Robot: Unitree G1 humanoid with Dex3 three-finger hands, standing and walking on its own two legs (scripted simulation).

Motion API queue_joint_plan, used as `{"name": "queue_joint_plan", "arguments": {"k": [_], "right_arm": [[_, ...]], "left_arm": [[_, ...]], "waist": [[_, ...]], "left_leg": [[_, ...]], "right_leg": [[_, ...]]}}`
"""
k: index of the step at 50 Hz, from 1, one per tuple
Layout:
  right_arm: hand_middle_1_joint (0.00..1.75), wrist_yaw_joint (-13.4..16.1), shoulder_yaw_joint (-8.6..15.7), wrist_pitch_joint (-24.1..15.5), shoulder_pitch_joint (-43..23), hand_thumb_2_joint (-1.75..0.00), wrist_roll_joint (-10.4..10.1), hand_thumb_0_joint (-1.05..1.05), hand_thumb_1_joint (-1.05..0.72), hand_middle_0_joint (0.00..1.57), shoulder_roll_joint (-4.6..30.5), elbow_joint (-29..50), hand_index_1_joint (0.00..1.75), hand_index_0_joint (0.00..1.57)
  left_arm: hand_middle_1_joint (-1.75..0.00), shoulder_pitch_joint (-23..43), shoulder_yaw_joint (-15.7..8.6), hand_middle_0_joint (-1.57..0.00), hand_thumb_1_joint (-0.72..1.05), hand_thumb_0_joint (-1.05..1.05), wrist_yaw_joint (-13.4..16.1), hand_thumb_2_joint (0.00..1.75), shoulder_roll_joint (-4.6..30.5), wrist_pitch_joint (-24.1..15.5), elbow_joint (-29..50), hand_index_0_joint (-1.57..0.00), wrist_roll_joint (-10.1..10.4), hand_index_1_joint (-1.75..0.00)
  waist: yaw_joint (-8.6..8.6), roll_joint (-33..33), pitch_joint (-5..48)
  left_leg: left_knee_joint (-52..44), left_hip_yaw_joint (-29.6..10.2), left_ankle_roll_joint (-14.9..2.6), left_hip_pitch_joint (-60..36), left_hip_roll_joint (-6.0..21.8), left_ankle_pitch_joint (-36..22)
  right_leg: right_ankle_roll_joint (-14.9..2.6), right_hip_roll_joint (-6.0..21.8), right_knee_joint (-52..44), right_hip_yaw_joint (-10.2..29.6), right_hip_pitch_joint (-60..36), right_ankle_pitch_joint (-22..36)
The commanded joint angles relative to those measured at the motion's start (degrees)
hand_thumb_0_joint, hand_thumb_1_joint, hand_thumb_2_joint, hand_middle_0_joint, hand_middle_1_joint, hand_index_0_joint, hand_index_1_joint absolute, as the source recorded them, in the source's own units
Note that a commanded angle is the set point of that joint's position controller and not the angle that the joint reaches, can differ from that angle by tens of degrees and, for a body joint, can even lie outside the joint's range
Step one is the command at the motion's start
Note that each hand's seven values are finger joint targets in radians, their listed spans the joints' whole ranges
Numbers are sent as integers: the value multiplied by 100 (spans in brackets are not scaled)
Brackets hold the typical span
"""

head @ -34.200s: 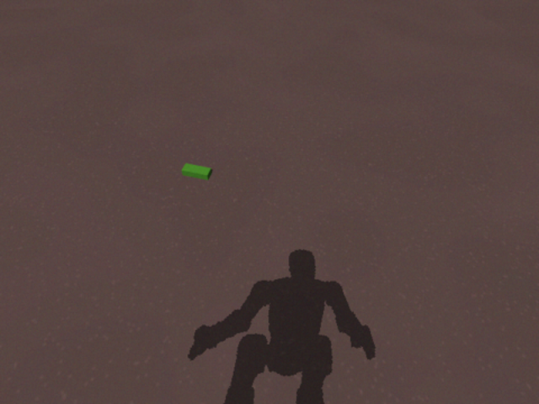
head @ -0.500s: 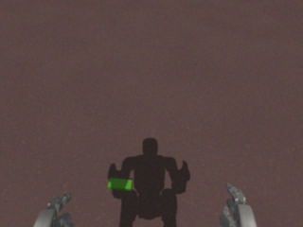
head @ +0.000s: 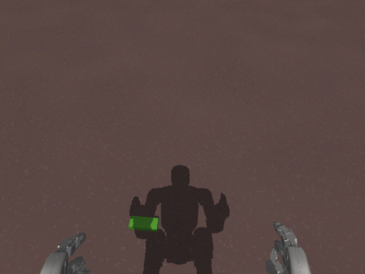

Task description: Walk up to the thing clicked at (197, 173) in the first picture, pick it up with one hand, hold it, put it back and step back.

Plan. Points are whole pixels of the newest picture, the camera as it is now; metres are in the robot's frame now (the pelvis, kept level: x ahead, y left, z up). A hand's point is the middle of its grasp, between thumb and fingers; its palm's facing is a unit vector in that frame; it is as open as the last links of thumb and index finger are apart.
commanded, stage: home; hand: left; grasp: from above
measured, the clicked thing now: (144, 223) +0.48 +0.15 -0.70
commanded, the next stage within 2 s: stand in 0.32 s
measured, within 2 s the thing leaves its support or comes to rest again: neither
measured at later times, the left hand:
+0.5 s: hand out of the picture +0.16 +0.20 -0.07, palm faces +0.01 -0.96 -0.29, open 7.4 cm
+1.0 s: hand out of the picture +0.04 +0.24 -0.10, palm faces +0.04 -0.95 -0.32, open 7.3 cm
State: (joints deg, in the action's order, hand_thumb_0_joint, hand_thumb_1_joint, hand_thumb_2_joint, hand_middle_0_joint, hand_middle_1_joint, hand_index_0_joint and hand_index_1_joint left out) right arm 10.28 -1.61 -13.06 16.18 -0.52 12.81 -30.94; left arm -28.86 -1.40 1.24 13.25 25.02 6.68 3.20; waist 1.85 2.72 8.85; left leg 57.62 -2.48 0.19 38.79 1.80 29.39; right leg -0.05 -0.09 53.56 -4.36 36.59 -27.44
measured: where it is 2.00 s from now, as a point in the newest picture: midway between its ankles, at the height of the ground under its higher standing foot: outside the picture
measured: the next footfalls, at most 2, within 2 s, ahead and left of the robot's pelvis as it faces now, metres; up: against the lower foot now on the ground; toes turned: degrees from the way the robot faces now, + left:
none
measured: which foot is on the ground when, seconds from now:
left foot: down 0.00-1.00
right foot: down 0.00-1.00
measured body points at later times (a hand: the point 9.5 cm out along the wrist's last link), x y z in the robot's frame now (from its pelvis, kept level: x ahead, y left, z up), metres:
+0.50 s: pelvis -0.01 +0.00 +0.01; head +0.02 +0.01 +0.46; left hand +0.15 +0.25 -0.05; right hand +0.15 -0.24 -0.08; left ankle -0.01 +0.12 -0.68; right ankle -0.01 -0.12 -0.68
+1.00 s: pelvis -0.01 +0.01 +0.06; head -0.01 +0.00 +0.51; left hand +0.03 +0.29 -0.08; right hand +0.07 -0.26 -0.08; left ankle -0.01 +0.12 -0.68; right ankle -0.01 -0.12 -0.68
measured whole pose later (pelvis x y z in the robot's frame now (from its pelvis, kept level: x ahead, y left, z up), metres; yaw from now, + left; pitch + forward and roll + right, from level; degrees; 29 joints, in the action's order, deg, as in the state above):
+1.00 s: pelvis -0.01 +0.01 +0.06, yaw +0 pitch -3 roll +0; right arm 1.2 2.1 -0.8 10.4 2.4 15.8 -59.0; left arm -12.6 -2.0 1.7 15.2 0.6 -58.2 -1.9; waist -1.6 0.8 -2.9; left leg 27.6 0.1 -0.8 9.9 -0.8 14.9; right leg 1.0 2.1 27.3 -2.2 9.8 -14.6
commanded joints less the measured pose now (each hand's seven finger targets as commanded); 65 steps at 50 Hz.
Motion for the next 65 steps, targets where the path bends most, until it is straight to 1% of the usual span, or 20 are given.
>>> {"name": "queue_joint_plan", "arguments": {"k": [1, 2, 3, 6, 7, 8, 13, 15, 20, 21, 22, 23, 24, 26, 28, 34, 38, 46, 61, 65], "right_arm": [[30, 66, 302, -317, -305, -90, -13, 0, -90, 20, 699, 907, 30, 20], [30, 70, 321, -303, -313, -90, -13, 0, -90, 20, 731, 851, 30, 20], [30, 62, 295, -316, -334, -90, -13, 0, -90, 20, 697, 879, 30, 20], [30, 58, 289, -301, -352, -90, -14, 0, -90, 20, 667, 915, 30, 20], [30, 58, 332, -294, -314, -90, -8, 0, -90, 20, 742, 895, 30, 20], [30, 47, 330, -292, -308, -90, -10, 0, -90, 20, 741, 895, 30, 20], [30, 34, 284, -278, -334, -90, -24, 0, -90, 20, 674, 977, 30, 20], [30, 45, 315, -276, -309, -90, -22, 0, -90, 20, 717, 925, 30, 20], [30, 34, 325, -270, -334, -90, -23, 0, -90, 20, 741, 933, 30, 20], [30, -308, 507, 327, -736, -90, 712, 0, -90, 20, 1306, -489, 30, 20], [30, -450, 582, 546, -749, -90, 685, 0, -90, 20, 1312, -558, 30, 20], [30, -544, 569, 643, -703, -90, 692, 0, -90, 20, 1318, -509, 30, 20], [30, -621, 548, 702, -525, -90, 706, 0, -90, 20, 1302, -493, 30, 20], [30, -796, 548, 743, -619, -90, 444, 0, -90, 20, 1178, -742, 30, 20], [30, -871, 593, 788, -893, -90, 363, 0, -90, 20, 1171, -853, 30, 20], [30, -938, 645, 947, -913, -90, 394, 0, -90, 20, 1175, -1397, 30, 20], [30, -903, 632, 969, -906, -90, 369, 0, -90, 20, 1240, -1721, 30, 20], [30, -819, 616, 1064, -817, -90, 278, 0, -90, 20, 1336, -2325, 30, 20], [30, -818, 541, 1124, -916, -90, 222, 0, -90, 20, 1391, -2903, 30, 20], [30, -836, 513, 1133, -945, -90, 221, 0, -90, 20, 1395, -2964, 30, 20]], "left_arm": [[-30, 102, -334, -20, 90, 0, 32, 90, 558, -256, 1142, -20, -36, -30], [-30, 114, -427, -20, 90, 0, 46, 90, 669, -237, 1097, -20, -35, -30], [-30, 121, -334, -20, 90, 0, 48, 90, 558, -237, 1093, -20, -44, -30], [-30, 53, -321, -20, 90, 0, 41, 90, 546, -240, 1092, -20, -47, -30], [-30, 57, -398, -20, 90, 0, 40, 90, 631, -233, 1054, -20, -34, -30], [-30, 17, -410, -20, 90, 0, 38, 90, 651, -231, 1118, -20, -36, -30], [-30, 141, -282, -20, 90, 0, 40, 90, 523, -249, 1242, -20, -13, -30], [-30, 53, -406, -20, 90, 0, 58, 90, 590, -226, 1055, -20, -19, -30], [-30, 69, -363, -20, 90, 0, 37, 90, 639, -230, 1130, -20, -46, -30], [-30, 1789, -365, -20, 90, 0, 250, 90, 977, -1377, -880, -20, -677, -30], [-30, 1224, -465, -20, 90, 0, 219, 90, 983, -1764, -1887, -20, -717, -30], [-30, 1167, -458, -20, 90, 0, 191, 90, 1093, -1958, -2129, -20, -742, -30], [-30, 1327, -416, -20, 90, 0, 156, 90, 1104, -2063, -2264, -20, -729, -30], [-30, 1548, -376, -20, 90, 0, 119, 90, 1165, -2225, -2756, -20, -682, -30], [-30, 1619, -410, -20, 90, 0, 103, 90, 1100, -2257, -3215, -20, -610, -30], [-30, 1924, -382, -20, 90, 0, 100, 90, 1091, -2485, -4374, -20, -617, -30], [-30, 1853, -355, -20, 90, 0, 92, 90, 1067, -2567, -4991, -20, -571, -30], [-30, 1892, -329, -20, 90, 0, 106, 90, 1200, -2591, -5938, -20, -500, -30], [-30, 2100, -282, -20, 90, 0, 116, 90, 1331, -2614, -6769, -20, -481, -30], [-30, 2217, -271, -20, 90, 0, 101, 90, 1363, -2607, -6861, -20, -469, -30]], "waist": [[56, 16, 636], [53, 38, 498], [53, 15, 445], [17, 23, 550], [88, -42, 535], [19, 44, 585], [23, 95, 641], [47, -133, 543], [24, 117, 558], [-429, -229, -805], [-415, -388, -207], [-353, -551, -75], [-221, -303, -187], [-312, -184, -35], [-399, -497, -12], [-331, -189, -452], [-370, -49, -614], [-305, -212, -818], [-299, -185, -983], [-277, -175, -1103]], "left_leg": [[-825, 22, -112, -619, -177, -1847], [-864, 3, -109, -559, -172, -1701], [-908, -9, -104, -529, -160, -1638], [-874, -11, -103, -550, -169, -1753], [-894, -47, -105, -560, -157, -1690], [-922, -69, -78, -601, -145, -1812], [-890, -51, -80, -602, -146, -1873], [-884, -35, -114, -533, -149, -1654], [-954, -75, -67, -595, -127, -1722], [-1545, -289, -364, -711, 171, -2688], [-1449, -182, -407, -1157, 112, -3101], [-1422, -135, -417, -1411, 90, -3262], [-1600, -281, -435, -1359, 107, -2806], [-1872, -227, -424, -1593, 42, -2342], [-1901, -167, -372, -1816, 18, -2293], [-2663, -365, -388, -1992, 121, -1147], [-3082, -510, -343, -2314, 263, -1759], [-3650, -484, -250, -2883, 333, -2300], [-4098, -389, -178, -3107, 390, -2418], [-4232, -388, -157, -2966, 382, -2109]], "right_leg": [[-7, -98, -792, 87, -408, 1642], [-10, -99, -818, 76, -379, 1485], [-13, -109, -823, 57, -344, 1426], [-17, -104, -802, 56, -387, 1519], [-24, -127, -771, 41, -357, 1440], [-43, -123, -724, 32, -408, 1491], [-41, -121, -740, 36, -404, 1576], [-17, -118, -802, 40, -388, 1423], [-56, -125, -718, 31, -329, 1388], [-222, 305, -874, 526, -1161, 1515], [-415, 333, -1006, 702, -1476, 1739], [-476, 363, -1024, 748, -1504, 2017], [-420, 360, -1169, 802, -1373, 1928], [-332, 475, -1259, 807, -1851, 1866], [-293, 495, -1498, 830, -1808, 1769], [-184, 535, -2239, 809, -1922, 973], [-136, 515, -2409, 712, -2237, 1555], [-128, 597, -3007, 718, -2692, 1949], [-65, 703, -3601, 757, -3108, 2151], [-56, 682, -3683, 746, -3128, 1950]]}}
